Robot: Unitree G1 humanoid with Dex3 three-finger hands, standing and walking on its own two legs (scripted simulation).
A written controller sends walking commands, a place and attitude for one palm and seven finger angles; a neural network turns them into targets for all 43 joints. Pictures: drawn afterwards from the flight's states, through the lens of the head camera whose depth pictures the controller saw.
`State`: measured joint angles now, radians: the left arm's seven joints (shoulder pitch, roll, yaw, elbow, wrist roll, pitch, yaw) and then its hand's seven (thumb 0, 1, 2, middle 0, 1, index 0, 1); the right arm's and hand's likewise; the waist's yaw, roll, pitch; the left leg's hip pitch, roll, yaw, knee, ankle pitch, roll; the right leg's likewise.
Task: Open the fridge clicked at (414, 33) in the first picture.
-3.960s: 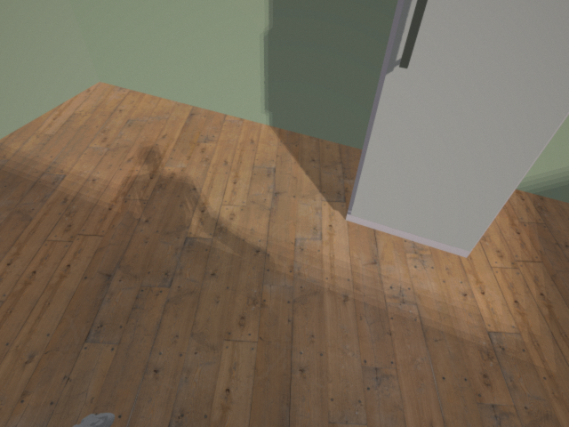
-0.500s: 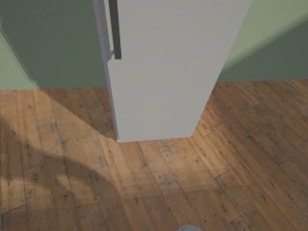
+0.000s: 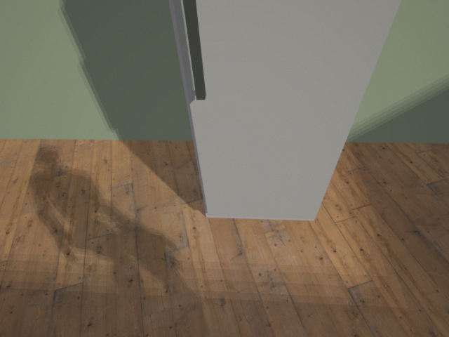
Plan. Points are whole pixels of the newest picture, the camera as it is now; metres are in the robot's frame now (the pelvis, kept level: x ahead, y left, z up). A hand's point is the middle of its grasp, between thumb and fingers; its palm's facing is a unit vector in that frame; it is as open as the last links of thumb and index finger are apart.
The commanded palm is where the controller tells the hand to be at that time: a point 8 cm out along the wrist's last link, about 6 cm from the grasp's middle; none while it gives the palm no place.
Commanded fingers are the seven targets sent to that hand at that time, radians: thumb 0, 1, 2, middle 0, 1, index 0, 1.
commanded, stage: take the last steps up to it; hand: left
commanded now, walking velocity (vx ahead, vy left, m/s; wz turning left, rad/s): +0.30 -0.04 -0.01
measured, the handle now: (191, 3) +0.74 +0.11 +0.27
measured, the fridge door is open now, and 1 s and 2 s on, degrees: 0 0 0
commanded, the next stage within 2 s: come to a stop and stand still in 0.70 s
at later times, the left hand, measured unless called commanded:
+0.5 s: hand out of the picture +0.14 +0.19 -0.18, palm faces +0.00 -0.99 -0.16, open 7.4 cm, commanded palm none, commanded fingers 0.00 0.90 0.90 -0.20 -0.30 -0.20 -0.30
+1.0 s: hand (184, 277) +0.29 +0.13 -0.19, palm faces +0.02 -0.99 -0.17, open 7.3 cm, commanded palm none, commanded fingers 0.00 0.90 0.90 -0.20 -0.30 -0.20 -0.30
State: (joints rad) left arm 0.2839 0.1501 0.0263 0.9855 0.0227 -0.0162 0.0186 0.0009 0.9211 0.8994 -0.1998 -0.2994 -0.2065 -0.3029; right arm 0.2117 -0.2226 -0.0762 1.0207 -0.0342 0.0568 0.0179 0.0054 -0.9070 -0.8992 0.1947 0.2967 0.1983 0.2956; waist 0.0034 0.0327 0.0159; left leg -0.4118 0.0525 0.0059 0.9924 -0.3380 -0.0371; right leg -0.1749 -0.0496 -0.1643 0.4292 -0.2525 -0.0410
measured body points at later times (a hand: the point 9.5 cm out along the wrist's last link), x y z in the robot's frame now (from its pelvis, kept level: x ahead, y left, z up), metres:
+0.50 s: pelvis +0.11 +0.01 -0.01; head +0.12 +0.02 +0.44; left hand +0.14 +0.25 -0.17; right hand +0.03 -0.20 -0.16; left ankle +0.01 +0.14 -0.74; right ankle +0.19 -0.13 -0.70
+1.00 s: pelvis +0.26 -0.04 -0.01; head +0.27 -0.03 +0.44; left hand +0.29 +0.18 -0.18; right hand +0.33 -0.27 -0.16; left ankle +0.33 +0.07 -0.75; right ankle +0.25 -0.13 -0.74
